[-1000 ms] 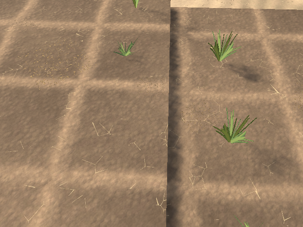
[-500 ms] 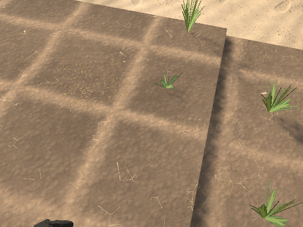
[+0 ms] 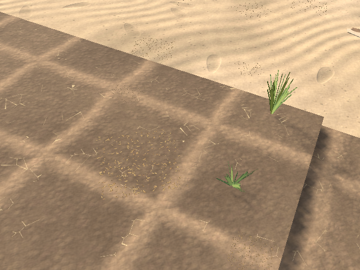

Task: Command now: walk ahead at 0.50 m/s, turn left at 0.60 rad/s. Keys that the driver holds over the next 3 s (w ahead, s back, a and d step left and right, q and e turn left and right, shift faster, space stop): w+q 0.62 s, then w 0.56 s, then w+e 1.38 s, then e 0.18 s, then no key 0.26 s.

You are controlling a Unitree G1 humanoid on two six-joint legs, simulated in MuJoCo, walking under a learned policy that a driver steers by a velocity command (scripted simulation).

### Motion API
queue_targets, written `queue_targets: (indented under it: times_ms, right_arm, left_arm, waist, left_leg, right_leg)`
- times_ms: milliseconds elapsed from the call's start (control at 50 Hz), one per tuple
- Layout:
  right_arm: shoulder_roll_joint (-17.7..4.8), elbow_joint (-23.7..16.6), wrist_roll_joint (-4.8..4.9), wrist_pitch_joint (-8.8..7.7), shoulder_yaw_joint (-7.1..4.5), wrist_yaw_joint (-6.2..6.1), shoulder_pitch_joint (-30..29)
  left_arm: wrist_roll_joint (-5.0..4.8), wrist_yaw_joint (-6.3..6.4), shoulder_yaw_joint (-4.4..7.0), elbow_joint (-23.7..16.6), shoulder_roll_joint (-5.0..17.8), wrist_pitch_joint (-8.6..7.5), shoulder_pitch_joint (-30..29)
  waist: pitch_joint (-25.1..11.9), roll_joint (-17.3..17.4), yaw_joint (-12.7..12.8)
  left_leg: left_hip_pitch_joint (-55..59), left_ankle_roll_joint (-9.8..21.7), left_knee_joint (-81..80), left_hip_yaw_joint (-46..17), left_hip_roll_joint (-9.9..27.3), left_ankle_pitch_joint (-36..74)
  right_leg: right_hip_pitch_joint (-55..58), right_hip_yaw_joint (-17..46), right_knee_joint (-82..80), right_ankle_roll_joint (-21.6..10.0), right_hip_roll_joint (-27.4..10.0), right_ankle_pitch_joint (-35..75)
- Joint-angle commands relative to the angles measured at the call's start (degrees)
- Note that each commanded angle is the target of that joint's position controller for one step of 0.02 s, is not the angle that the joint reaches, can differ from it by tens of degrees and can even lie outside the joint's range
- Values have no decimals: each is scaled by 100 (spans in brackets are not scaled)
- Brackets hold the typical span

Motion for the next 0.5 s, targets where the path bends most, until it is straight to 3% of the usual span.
queue_targets:
  times_ms: [20, 40, 60, 80, 100, 120, 140, 160, 180, 200, 220, 240, 260, 280, 320, 360, 380, 400, 420, 440, 460, 480, 500]
  right_arm:
    - [-250, -380, -26, -165, -17, -108, -225]
    - [-306, -46, 6, -312, -70, -171, 643]
    - [-926, 300, 190, -512, -270, -281, 1569]
    - [-1406, 111, 248, -645, -331, -268, 1070]
    - [-1355, -93, 136, -768, -303, -250, 651]
    - [-1169, 9, 43, -851, -248, -294, 872]
    - [-1124, 217, -43, -892, -229, -354, 1206]
    - [-1092, 327, -59, -936, -218, -378, 1335]
    - [-1043, 399, -88, -968, -200, -368, 1441]
    - [-927, 530, -70, -1005, -173, -355, 1691]
    - [-875, 558, -50, -1010, -152, -353, 1728]
    - [-756, 697, -36, -993, -129, -361, 1891]
    - [-648, 651, -21, -998, -75, -386, 1759]
    - [-606, 705, 3, -982, -66, -392, 1590]
    - [-703, 732, 41, -969, -96, -376, 1276]
    - [-848, 748, 83, -1080, -130, -316, 1080]
    - [-919, 732, 102, -1150, -161, -302, 994]
    - [-1056, 659, 100, -1187, -218, -287, 733]
    - [-1064, 525, 109, -1183, -249, -274, 279]
    - [-627, 367, 54, -1176, -165, -269, 3]
    - [218, 162, -122, -1142, 79, -254, 135]
    - [155, 90, 227, -1085, 62, -303, 1910]
    - [-299, 513, 48, -916, 42, -367, 1894]
  left_arm:
    - [-44, -191, 119, -429, 671, 37, -70]
    - [-91, -266, 110, -523, 612, 91, -248]
    - [-143, -355, 30, -1128, 408, 88, -690]
    - [-118, -477, -81, -1587, 130, -53, -1067]
    - [50, -500, -74, -1536, 230, -234, -1041]
    - [67, -500, -61, -1474, 340, -379, -1313]
    - [63, -460, -63, -1514, 304, -458, -1466]
    - [129, -390, -78, -1564, 270, -450, -1517]
    - [137, -363, -92, -1577, 223, -375, -1544]
    - [85, -366, -108, -1634, 165, -284, -1617]
    - [19, -399, -148, -1695, 164, -209, -1672]
    - [3, -447, -177, -1734, 81, -156, -1909]
    - [-110, -488, -242, -1808, -78, -152, -1888]
    - [-167, -511, -312, -1841, -225, -164, -1968]
    - [-136, -490, -371, -1801, -358, -198, -1987]
    - [-126, -363, -230, -1630, -41, -162, -1411]
    - [-131, -270, -114, -1446, 226, -149, -916]
    - [-152, -187, 15, -1208, 494, -160, -176]
    - [-123, -117, 120, -880, 646, -194, 819]
    - [-20, -52, 197, -598, 813, -248, 1587]
    - [137, -44, 136, -497, 878, -302, 1886]
    - [210, -119, 180, -817, 1125, -332, 853]
    - [100, -174, 151, -1114, 563, -300, -125]
  waist:
    - [1448, -387, 268]
    - [1105, 127, -95]
    - [1116, 1899, -454]
    - [1253, 2996, -76]
    - [1226, 1725, 186]
    - [1126, 528, 148]
    - [1087, -65, 224]
    - [1005, -279, 241]
    - [811, -141, 172]
    - [679, -56, 91]
    - [610, 14, 94]
    - [506, -19, -57]
    - [537, 125, 67]
    - [538, 238, 116]
    - [183, 628, 138]
    - [-168, 1043, 370]
    - [-357, 1066, 596]
    - [-579, 986, 995]
    - [-804, 778, 1578]
    - [-950, 380, 1849]
    - [-827, -884, 1529]
    - [-1651, -1925, 277]
    - [-1017, -871, 112]
  left_leg:
    - [-1245, 266, -992, -339, 246, -767]
    - [-243, 517, -2146, -495, -183, -490]
    - [799, 1182, -4339, -3804, 106, -1364]
    - [1934, 1528, -6083, -7381, 908, -979]
    - [2531, 1615, -5783, -7203, 1477, 250]
    - [2402, 1490, -4954, -6368, 1456, 1483]
    - [2467, 1219, -4414, -5374, 1320, 2783]
    - [2609, 842, -4212, -4487, 1080, 3785]
    - [2847, 613, -4269, -3934, 896, 4244]
    - [3087, 437, -4428, -3631, 772, 4542]
    - [3107, 415, -4658, -3276, 593, 4801]
    - [3342, 317, -4900, -2994, 344, 5000]
    - [3186, 351, -4810, -2849, 375, 5935]
    - [3081, 273, -4829, -2520, 196, 6155]
    - [2854, 93, -4851, -2124, -13, 6116]
    - [2544, -195, -4558, -2147, 113, 7211]
    - [2536, -341, -4195, -2303, 197, 7355]
    - [2524, -475, -3472, -2375, 188, 7226]
    - [2332, -630, -2321, -2292, -41, 6691]
    - [1386, -740, -782, -2240, -490, 4137]
    - [102, -632, 960, -2114, -779, 52]
    - [-345, -668, 1613, -2308, -968, 470]
    - [-289, -718, 1574, -1815, -353, 1144]
  right_leg:
    - [-44, 1046, -471, -829, -2412, -408]
    - [-292, 520, 967, -621, -1912, 1199]
    - [-2110, 311, 3631, -145, -532, 1315]
    - [-4578, 1619, 5176, 178, 996, -1537]
    - [-5490, 2437, 6117, 168, 690, -1605]
    - [-5487, 2646, 6312, 137, 461, -1153]
    - [-5468, 2623, 6215, 108, 338, -956]
    - [-5378, 2465, 5901, 120, 237, -964]
    - [-5302, 2341, 5846, 119, 218, -998]
    - [-5279, 2271, 5613, 100, 209, -975]
    - [-5084, 2120, 5016, 102, 233, -980]
    - [-5093, 1906, 4818, 61, 331, -879]
    - [-4811, 1907, 4071, 58, 369, -424]
    - [-4479, 1815, 3333, 61, 479, 44]
    - [-3416, 1803, 1945, 76, 749, 1039]
    - [-1932, 1873, 1268, -57, 998, 1713]
    - [-1283, 2064, 1147, -120, 1019, 1869]
    - [-614, 2266, 974, -152, 929, 2026]
    - [197, 2290, 485, -132, 694, 2470]
    - [1190, 2746, 576, -122, 39, 2330]
    - [1617, 3657, 1281, 119, -1005, 3361]
    - [1553, 6466, 39, -726, -2018, 2718]
    - [429, 6273, -558, -1066, -1858, 191]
